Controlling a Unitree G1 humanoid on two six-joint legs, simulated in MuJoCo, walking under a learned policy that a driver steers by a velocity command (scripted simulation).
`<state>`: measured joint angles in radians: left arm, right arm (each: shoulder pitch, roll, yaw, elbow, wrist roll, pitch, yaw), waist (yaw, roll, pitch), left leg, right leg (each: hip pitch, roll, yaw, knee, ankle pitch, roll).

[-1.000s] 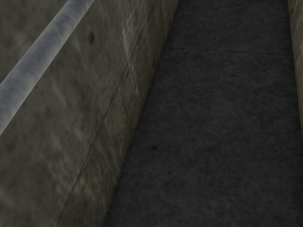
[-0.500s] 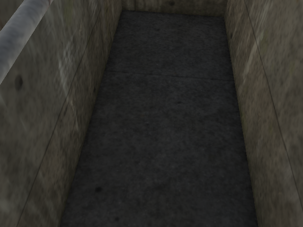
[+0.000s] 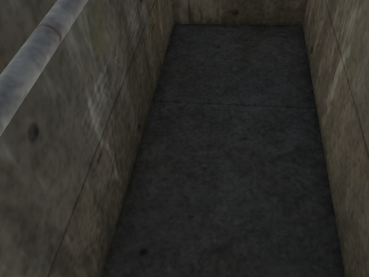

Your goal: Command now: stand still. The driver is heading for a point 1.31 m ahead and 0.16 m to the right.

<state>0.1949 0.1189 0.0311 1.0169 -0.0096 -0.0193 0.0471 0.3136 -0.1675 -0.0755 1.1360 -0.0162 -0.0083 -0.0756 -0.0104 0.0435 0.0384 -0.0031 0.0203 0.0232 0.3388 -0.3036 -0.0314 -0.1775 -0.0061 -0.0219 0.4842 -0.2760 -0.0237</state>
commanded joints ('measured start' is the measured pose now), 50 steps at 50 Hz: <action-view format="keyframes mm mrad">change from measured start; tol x8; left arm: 1 13 89 16 -20 1 -11 14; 36 82 29 0 14 9 -29 25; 45 381 196 65 62 13 -40 36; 50 -28 115 37 -55 48 -34 -2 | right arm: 1 50 -61 -9 -3 0 -6 -13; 37 86 -5 6 30 -9 -13 -13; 46 -112 2 -10 -184 -45 -36 36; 48 82 4 -10 -169 3 -54 47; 50 437 -18 -34 -41 39 -51 25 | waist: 1 10 -98 4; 38 11 -46 46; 45 130 -307 177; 50 -255 -42 39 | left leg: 1 -46 53 -45 -47 279 60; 12 -60 70 -44 -60 350 48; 37 -82 52 -43 -75 156 52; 41 -320 -6 -32 100 -396 122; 43 -463 -59 54 331 -213 121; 46 -596 -8 -17 698 -272 140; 48 -199 -21 23 395 -235 148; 49 55 -65 94 177 31 117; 50 296 -59 117 104 127 86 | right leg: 1 47 -94 105 -81 333 -42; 36 86 -70 85 -113 309 -39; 38 73 -38 71 -101 66 -61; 41 0 -72 174 -137 -504 -144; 44 32 -299 534 -331 -610 -265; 46 -26 -338 586 -367 -590 -327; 48 -344 -214 318 -322 -532 -243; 50 -509 -38 124 24 -284 -192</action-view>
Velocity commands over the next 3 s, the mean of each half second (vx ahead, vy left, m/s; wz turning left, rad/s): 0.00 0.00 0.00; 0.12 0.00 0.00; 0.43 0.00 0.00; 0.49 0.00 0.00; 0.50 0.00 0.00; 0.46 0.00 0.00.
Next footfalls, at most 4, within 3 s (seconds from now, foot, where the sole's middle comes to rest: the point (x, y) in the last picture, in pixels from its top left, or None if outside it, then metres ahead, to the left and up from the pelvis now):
1.02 left None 0.04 0.12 -0.78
1.46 right None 0.45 -0.05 -0.78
2.08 left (206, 228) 0.70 -0.01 -0.78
2.36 right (268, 171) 0.97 -0.29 -0.78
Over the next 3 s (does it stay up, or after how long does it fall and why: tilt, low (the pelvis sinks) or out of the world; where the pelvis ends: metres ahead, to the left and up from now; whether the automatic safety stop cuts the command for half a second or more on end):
stays up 1.15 -0.11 0.00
